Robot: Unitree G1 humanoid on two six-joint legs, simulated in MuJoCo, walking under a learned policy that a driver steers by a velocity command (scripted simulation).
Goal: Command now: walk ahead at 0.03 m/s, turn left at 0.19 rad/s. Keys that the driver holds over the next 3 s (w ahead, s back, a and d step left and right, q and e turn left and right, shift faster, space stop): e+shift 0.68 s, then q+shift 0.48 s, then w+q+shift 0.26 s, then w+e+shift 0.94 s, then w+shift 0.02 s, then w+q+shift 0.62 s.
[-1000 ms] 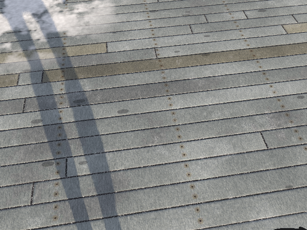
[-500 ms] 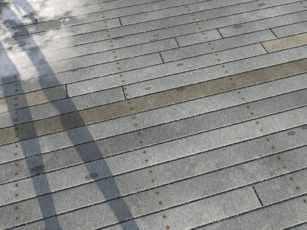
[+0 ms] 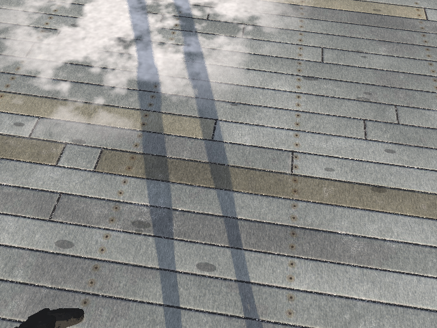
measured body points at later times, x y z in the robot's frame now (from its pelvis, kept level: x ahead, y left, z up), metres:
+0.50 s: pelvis +0.03 -0.03 +0.00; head +0.07 -0.06 +0.45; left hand +0.22 +0.23 -0.09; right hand +0.15 -0.35 -0.08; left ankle +0.07 +0.09 -0.71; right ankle +0.01 -0.16 -0.74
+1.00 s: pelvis +0.02 -0.04 +0.00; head +0.05 -0.07 +0.45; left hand +0.30 +0.10 -0.09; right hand -0.02 -0.34 -0.12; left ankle +0.07 +0.07 -0.71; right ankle -0.05 -0.16 -0.74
